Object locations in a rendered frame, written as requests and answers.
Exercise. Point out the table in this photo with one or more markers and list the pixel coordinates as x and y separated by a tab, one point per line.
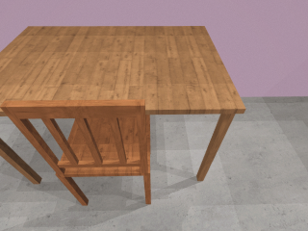
176	70

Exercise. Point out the chair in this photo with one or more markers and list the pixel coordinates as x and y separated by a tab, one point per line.
109	137

